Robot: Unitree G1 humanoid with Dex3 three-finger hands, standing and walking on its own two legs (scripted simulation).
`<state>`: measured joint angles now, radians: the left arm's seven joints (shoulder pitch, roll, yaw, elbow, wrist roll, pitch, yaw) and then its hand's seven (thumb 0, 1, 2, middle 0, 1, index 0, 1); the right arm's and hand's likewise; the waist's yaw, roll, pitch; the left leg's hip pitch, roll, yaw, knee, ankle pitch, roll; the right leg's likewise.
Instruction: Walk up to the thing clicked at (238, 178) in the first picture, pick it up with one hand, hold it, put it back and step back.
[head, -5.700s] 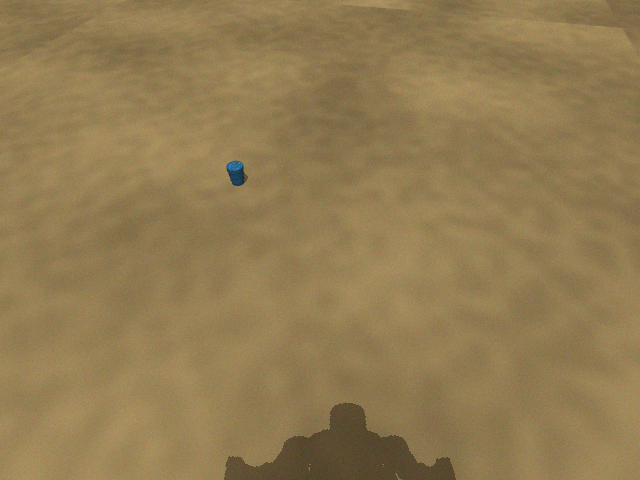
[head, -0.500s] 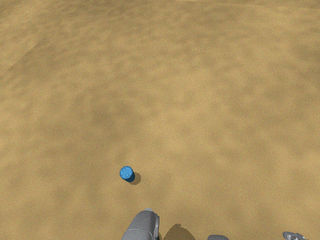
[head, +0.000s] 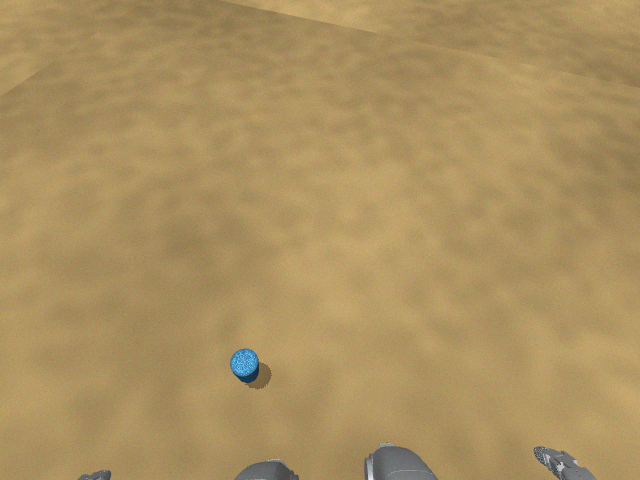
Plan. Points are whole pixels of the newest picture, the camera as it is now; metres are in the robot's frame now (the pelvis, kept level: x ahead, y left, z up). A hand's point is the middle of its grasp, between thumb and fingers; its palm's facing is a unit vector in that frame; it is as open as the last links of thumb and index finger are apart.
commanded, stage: walk up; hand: left
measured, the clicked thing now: (246, 367) +0.47 +0.21 -0.70
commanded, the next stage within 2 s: none
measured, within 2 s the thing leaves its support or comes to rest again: neither
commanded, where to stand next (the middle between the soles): +0.08 -0.02 m, yaw +1 degrees
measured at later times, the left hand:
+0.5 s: hand out of the picture +0.07 +0.22 -0.13, palm faces -0.05 -0.95 -0.31, open 7.4 cm
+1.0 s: hand out of the picture +0.07 +0.23 -0.13, palm faces -0.03 -0.95 -0.32, open 7.4 cm
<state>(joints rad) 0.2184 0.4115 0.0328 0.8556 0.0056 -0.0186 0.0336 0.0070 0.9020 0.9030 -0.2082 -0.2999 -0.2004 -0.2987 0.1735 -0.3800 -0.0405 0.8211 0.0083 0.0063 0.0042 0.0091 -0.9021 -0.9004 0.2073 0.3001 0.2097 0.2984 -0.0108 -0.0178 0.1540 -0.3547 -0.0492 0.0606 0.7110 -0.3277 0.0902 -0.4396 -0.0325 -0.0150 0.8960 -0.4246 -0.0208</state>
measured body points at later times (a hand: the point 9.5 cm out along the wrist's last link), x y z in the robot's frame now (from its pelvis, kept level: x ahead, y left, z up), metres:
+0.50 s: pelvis -0.02 -0.02 +0.03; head -0.02 -0.02 +0.48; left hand +0.08 +0.27 -0.10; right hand +0.07 -0.32 -0.10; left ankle +0.03 +0.07 -0.72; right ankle -0.01 -0.13 -0.72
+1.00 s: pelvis +0.00 -0.02 +0.03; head +0.01 -0.02 +0.48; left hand +0.07 +0.28 -0.11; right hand +0.07 -0.32 -0.10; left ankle +0.03 +0.07 -0.72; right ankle -0.01 -0.13 -0.72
